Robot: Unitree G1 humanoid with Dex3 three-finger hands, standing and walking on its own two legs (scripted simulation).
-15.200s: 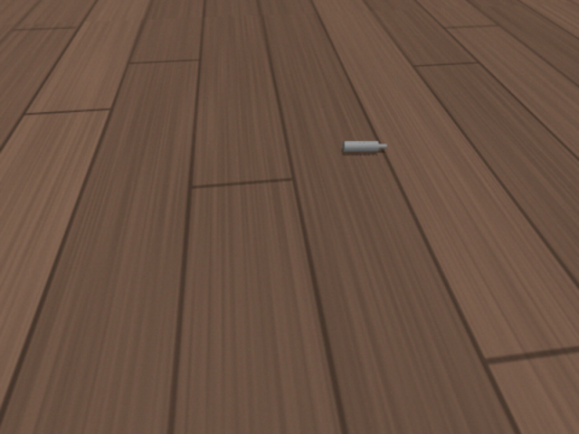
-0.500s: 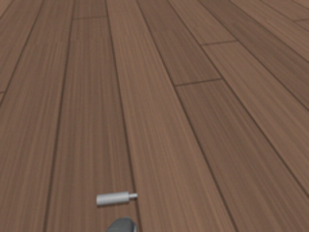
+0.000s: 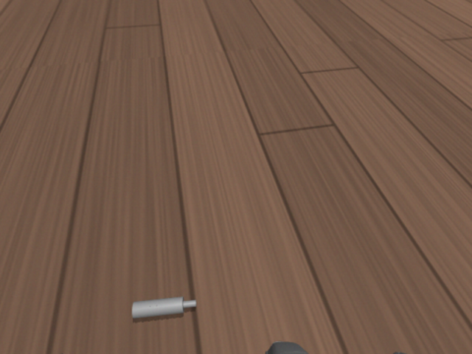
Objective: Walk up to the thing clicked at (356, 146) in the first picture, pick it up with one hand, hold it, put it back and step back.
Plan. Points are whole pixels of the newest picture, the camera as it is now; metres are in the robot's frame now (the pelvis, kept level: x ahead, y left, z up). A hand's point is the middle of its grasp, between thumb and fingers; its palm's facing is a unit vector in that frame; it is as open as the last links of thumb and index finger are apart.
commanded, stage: walk up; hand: left
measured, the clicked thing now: (165, 306) +0.40 +0.25 -0.72
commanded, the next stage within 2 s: none
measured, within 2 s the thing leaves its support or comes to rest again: neither
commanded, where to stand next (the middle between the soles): +0.02 +0.02 m, yaw +2 degrees
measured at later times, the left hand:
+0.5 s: hand out of the picture +0.04 +0.31 -0.14, palm faces +0.08 -0.89 -0.45, open 7.4 cm
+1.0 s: hand out of the picture +0.02 +0.28 -0.14, palm faces +0.00 -0.95 -0.32, open 7.4 cm
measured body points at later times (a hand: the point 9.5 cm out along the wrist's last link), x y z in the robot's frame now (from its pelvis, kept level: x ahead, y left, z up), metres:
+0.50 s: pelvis -0.03 +0.02 +0.00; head +0.03 +0.01 +0.45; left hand +0.03 +0.36 -0.11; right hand +0.06 -0.30 -0.13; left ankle -0.03 +0.13 -0.72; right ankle +0.00 -0.10 -0.68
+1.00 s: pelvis -0.07 +0.01 +0.01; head -0.06 +0.03 +0.46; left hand +0.02 +0.33 -0.12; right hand +0.00 -0.30 -0.10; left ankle -0.06 +0.14 -0.72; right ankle -0.05 -0.12 -0.71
